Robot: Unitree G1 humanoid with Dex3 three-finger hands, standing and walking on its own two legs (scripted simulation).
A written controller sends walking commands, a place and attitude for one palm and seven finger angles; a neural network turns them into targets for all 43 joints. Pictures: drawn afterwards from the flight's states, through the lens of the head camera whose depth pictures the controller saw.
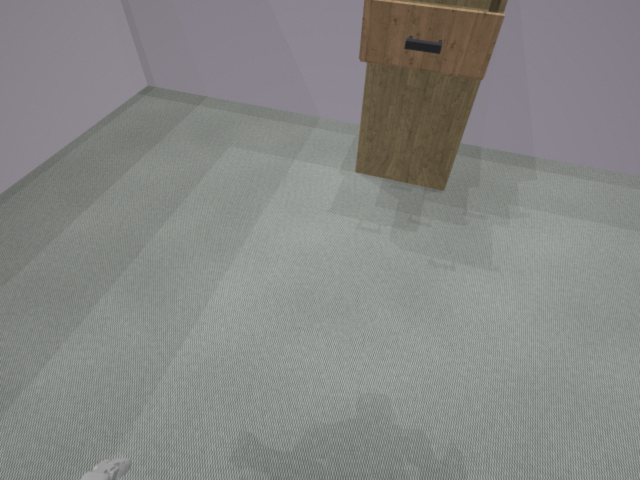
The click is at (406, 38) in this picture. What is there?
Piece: drawer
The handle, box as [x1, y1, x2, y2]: [404, 36, 441, 53]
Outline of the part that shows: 406,39 404,48 439,53 441,40 437,42 431,42 412,39 412,36 409,36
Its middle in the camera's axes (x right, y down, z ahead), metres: +0.31 -0.60 +1.18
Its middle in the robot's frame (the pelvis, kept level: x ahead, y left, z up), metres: +1.30 -0.25 +0.02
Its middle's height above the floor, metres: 0.79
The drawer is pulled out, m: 0.29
